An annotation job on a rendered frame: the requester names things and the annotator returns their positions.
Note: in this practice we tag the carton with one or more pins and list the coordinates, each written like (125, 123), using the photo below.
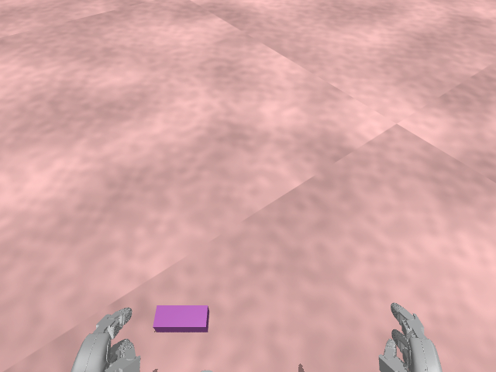
(181, 318)

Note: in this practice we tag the right robot hand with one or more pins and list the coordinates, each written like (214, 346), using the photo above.
(419, 353)

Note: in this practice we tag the left robot hand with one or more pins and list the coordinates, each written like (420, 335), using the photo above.
(96, 353)

